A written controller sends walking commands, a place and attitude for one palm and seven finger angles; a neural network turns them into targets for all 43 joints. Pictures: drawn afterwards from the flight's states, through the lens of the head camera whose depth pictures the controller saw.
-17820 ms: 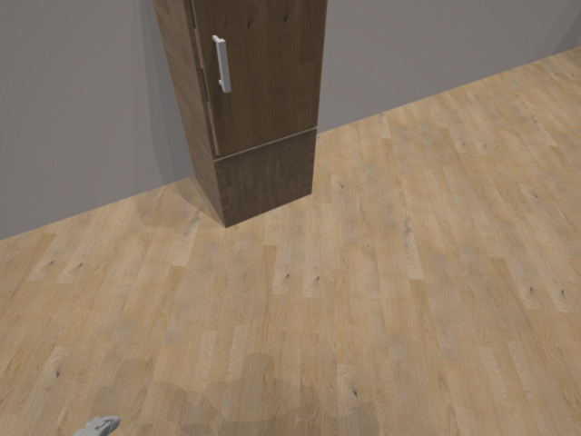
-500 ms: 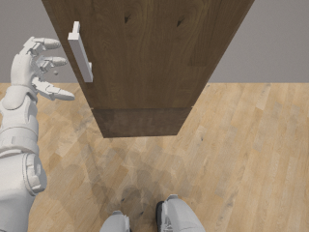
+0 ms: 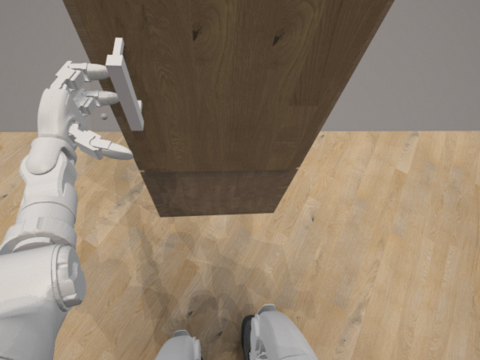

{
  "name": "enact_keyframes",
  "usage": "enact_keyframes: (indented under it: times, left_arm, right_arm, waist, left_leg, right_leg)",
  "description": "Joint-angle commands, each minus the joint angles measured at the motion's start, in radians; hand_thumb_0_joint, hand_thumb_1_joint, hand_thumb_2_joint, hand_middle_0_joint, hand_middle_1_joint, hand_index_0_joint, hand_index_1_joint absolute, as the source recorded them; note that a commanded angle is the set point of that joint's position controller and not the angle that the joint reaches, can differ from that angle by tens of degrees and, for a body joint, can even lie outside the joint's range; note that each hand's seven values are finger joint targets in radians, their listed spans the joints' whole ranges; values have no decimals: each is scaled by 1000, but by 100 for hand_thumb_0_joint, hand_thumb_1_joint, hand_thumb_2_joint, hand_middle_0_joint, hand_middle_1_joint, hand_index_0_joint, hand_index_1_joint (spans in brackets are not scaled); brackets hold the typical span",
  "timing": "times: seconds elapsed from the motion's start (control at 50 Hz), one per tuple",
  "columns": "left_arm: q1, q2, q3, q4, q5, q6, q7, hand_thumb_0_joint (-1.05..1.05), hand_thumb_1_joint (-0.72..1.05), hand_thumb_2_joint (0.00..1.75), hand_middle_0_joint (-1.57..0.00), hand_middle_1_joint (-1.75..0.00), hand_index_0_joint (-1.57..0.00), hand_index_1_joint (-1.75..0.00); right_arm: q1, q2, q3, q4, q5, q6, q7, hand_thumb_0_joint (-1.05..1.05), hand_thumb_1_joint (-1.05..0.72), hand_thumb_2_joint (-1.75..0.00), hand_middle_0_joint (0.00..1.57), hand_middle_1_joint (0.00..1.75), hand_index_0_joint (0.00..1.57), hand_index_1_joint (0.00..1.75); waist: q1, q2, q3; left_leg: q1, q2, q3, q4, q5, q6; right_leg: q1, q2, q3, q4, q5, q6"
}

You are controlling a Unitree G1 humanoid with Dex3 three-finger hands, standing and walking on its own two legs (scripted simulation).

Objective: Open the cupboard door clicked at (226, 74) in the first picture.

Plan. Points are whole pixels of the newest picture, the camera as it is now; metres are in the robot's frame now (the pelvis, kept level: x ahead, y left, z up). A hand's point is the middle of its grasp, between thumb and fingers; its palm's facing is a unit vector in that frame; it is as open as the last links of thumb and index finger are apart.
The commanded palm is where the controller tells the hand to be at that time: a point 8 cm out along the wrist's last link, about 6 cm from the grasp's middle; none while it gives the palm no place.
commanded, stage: slide the fingers in behind the handle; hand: left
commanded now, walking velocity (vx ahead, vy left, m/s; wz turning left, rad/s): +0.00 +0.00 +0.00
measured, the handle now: (128, 88) +0.55 +0.15 +0.07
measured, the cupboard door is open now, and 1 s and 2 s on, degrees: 0 0 0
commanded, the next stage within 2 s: close the thumb around the handle in 1.16 s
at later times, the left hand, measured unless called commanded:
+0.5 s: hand (125, 121) +0.49 +0.15 +0.06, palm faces -0.06 -1.00 -0.02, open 14.0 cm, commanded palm +0.46 +0.20 +0.06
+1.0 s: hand (140, 115) +0.50 +0.13 +0.06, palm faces -0.04 -1.00 -0.03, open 14.0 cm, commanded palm +0.47 +0.18 +0.06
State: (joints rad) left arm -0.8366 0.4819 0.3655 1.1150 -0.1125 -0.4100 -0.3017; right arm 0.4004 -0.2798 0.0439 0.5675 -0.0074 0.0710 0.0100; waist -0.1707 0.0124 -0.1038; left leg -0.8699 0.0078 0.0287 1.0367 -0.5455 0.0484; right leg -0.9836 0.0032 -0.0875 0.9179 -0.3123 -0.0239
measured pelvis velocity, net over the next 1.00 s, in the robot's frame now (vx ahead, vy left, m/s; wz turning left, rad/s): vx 0.00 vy -0.01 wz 0.01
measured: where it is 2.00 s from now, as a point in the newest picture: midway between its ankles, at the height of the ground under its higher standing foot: outside the picture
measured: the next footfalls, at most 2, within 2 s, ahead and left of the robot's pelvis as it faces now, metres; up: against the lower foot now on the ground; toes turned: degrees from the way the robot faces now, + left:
none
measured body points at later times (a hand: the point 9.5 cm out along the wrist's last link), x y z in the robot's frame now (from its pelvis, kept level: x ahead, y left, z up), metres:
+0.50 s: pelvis +0.00 +0.00 +0.00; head +0.12 +0.01 +0.43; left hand +0.48 +0.20 +0.06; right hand +0.03 -0.26 -0.11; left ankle -0.04 +0.08 -0.67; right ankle +0.06 -0.11 -0.67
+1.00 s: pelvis +0.00 -0.01 +0.00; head +0.13 +0.00 +0.43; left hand +0.50 +0.18 +0.06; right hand +0.01 -0.27 -0.12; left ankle -0.04 +0.08 -0.67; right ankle +0.06 -0.11 -0.67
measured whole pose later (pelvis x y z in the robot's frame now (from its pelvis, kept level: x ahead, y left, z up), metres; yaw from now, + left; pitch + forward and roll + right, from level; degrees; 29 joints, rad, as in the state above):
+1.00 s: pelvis +0.00 -0.01 +0.00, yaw +0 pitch +22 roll -1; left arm -0.89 0.38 0.31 1.15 -0.07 -0.46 -0.15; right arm 0.40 -0.27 0.04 0.59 -0.02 0.04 0.03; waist -0.18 0.02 -0.10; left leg -0.89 0.00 0.04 1.05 -0.54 0.04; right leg -1.02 0.00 -0.08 0.95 -0.32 -0.03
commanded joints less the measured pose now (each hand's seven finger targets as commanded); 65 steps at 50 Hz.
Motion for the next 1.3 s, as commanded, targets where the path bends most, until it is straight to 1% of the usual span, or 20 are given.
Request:
enact_keyframes:
  times: [0.0,0.02,0.12,0.18,0.28,0.34,0.4,0.52,0.64,0.68,0.7,0.76,0.86,0.9,0.96,1.08,1.12,1.22,1.24,1.28]
  left_arm:
    - [-365,189,7,-254,-17,-87,25,0,-50,30,-30,-120,-30,-120]
    - [-359,174,9,-244,-26,-84,33,0,-50,30,-30,-120,-30,-120]
    - [-402,161,-1,-201,-13,-76,58,0,-50,30,-30,-120,-30,-120]
    - [-424,187,20,-246,-5,-99,73,0,-50,30,-30,-120,-30,-120]
    - [-417,116,-29,-270,-12,-120,71,0,-50,30,-30,-120,-30,-120]
    - [-363,98,-29,-207,-17,-94,70,0,-50,30,-30,-120,-30,-120]
    - [-393,91,-42,-185,-6,-81,80,0,-50,30,-30,-120,-30,-120]
    - [-459,86,-42,-239,4,-125,121,0,-50,30,-30,-120,-30,-120]
    - [-473,91,-42,-171,21,-116,138,0,-50,30,-30,-120,-30,-120]
    - [-485,127,-21,-198,28,-120,143,0,-50,30,-30,-120,-30,-120]
    - [-492,91,-46,-201,25,-118,143,0,-50,30,-30,-120,-30,-120]
    - [-469,84,-41,-181,17,-117,146,0,-50,30,-30,-120,-30,-120]
    - [-492,117,-20,-172,25,-114,155,0,-50,30,-30,-120,-30,-120]
    - [-494,90,-40,-192,29,-119,157,0,-50,30,-30,-120,-30,-120]
    - [-485,127,-13,-175,27,-123,156,0,-50,30,-30,-120,-30,-120]
    - [-456,96,-32,-219,16,-123,142,0,-50,30,-30,-120,-30,-120]
    - [-459,69,-53,-184,16,-113,142,0,-50,30,-30,-120,-30,-120]
    - [-450,34,-79,-224,17,-119,149,0,-50,30,-30,-120,-30,-120]
    - [-438,25,-80,-212,14,-118,151,0,-50,30,-30,-120,-30,-120]
    - [-454,41,-67,-225,15,-124,159,0,-39,35,-31,-121,-31,-121]
  right_arm:
    - [157,-167,-71,-56,-6,-13,-5,0,-90,-90,20,30,20,30]
    - [156,-165,-72,-54,-7,-12,-3,0,-90,-90,20,30,20,30]
    - [149,-162,-70,-44,-3,-11,-4,0,-90,-90,20,30,20,30]
    - [148,-157,-70,-48,-9,-19,-5,0,-90,-90,20,30,20,30]
    - [141,-152,-74,-39,-10,-27,2,0,-90,-90,20,30,20,30]
    - [139,-152,-73,-39,-5,-25,1,0,-90,-90,20,30,20,30]
    - [133,-151,-70,-39,-2,-23,-1,0,-90,-90,20,30,20,30]
    - [136,-148,-73,-33,-13,-40,2,0,-90,-90,20,30,20,30]
    - [137,-154,-70,-27,-14,-45,0,0,-90,-90,20,30,20,30]
    - [140,-156,-70,-33,-16,-47,-1,0,-90,-90,20,30,20,30]
    - [135,-150,-69,-33,-17,-49,1,0,-90,-90,20,30,20,30]
    - [141,-154,-70,-38,-17,-50,1,0,-90,-90,20,30,20,30]
    - [149,-157,-67,-38,-17,-48,-2,0,-90,-90,20,30,20,30]
    - [148,-151,-69,-35,-19,-49,2,0,-90,-90,20,30,20,30]
    - [155,-156,-67,-37,-19,-48,0,0,-90,-90,20,30,20,30]
    - [153,-153,-72,-40,-17,-45,4,0,-90,-90,20,30,20,30]
    - [152,-151,-71,-31,-15,-43,4,0,-90,-90,20,30,20,30]
    - [149,-148,-77,-29,-15,-43,7,0,-90,-90,20,30,20,30]
    - [151,-149,-78,-29,-16,-42,8,0,-90,-90,20,30,20,30]
    - [152,-149,-80,-24,-17,-43,7,0,-90,-90,20,30,20,30]
  waist:
    - [17,155,-507]
    - [12,106,-491]
    - [-1,74,-428]
    - [13,102,-496]
    - [8,126,-516]
    - [8,61,-471]
    - [5,62,-422]
    - [2,89,-484]
    - [-13,46,-443]
    - [-2,87,-502]
    - [-5,112,-503]
    - [-10,55,-480]
    - [-13,51,-466]
    - [-10,84,-502]
    - [-9,47,-490]
    - [3,91,-541]
    - [-14,53,-469]
    - [-5,103,-489]
    - [-8,65,-481]
    - [-6,68,-493]
  left_leg:
    - [237,11,-91,-139,587,-61]
    - [222,12,-88,-137,569,-55]
    - [155,3,-79,-146,467,-44]
    - [166,-4,-77,-140,490,-45]
    - [232,5,-87,-130,563,-62]
    - [155,-2,-71,-140,490,-46]
    - [122,-8,-71,-152,425,-42]
    - [148,-14,-75,-140,409,-42]
    - [82,-19,-68,-142,335,-32]
    - [110,-19,-71,-139,360,-35]
    - [118,-21,-68,-137,367,-36]
    - [111,-16,-73,-137,372,-33]
    - [75,-20,-66,-138,349,-27]
    - [101,-20,-63,-133,370,-31]
    - [80,-20,-66,-133,372,-28]
    - [132,-17,-63,-132,424,-35]
    - [103,-14,-64,-139,391,-33]
    - [160,-12,-67,-138,440,-41]
    - [152,-11,-68,-137,436,-39]
    - [159,-11,-72,-137,453,-41]
  right_leg:
    - [366,28,54,-29,296,-8]
    - [373,29,53,-34,299,-5]
    - [372,25,59,-37,263,-2]
    - [414,21,68,-25,299,-6]
    - [374,23,58,-21,303,-5]
    - [416,22,65,-32,305,-3]
    - [397,19,62,-35,260,-4]
    - [395,17,69,-28,249,-5]
    - [396,14,74,-32,212,-1]
    - [402,13,75,-23,226,-3]
    - [397,13,76,-25,233,-4]
    - [396,18,68,-26,233,-5]
    - [409,16,76,-27,235,-2]
    - [407,14,79,-24,251,-1]
    - [429,18,79,-22,261,-4]
    - [432,17,77,-20,297,-3]
    - [412,17,73,-31,271,0]
    - [390,17,68,-29,283,-3]
    - [391,18,66,-31,282,-1]
    - [401,18,65,-26,295,-1]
